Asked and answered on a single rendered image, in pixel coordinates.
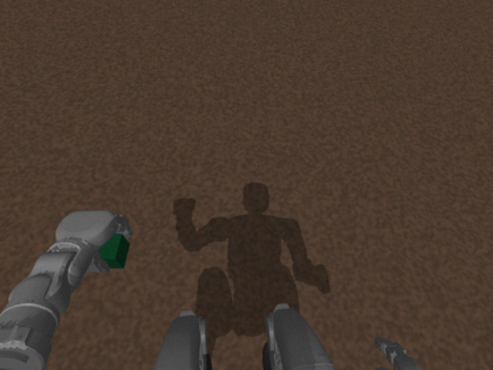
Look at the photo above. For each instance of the left robot arm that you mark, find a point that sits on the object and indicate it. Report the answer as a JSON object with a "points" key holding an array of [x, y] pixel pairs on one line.
{"points": [[32, 314]]}

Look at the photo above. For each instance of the cube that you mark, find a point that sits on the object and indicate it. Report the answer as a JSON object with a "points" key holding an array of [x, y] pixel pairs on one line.
{"points": [[115, 251]]}

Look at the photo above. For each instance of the right robot hand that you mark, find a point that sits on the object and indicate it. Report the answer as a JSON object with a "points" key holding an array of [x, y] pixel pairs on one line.
{"points": [[395, 354]]}

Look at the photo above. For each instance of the left robot hand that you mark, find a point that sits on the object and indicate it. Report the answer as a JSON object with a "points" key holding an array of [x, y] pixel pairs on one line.
{"points": [[93, 228]]}

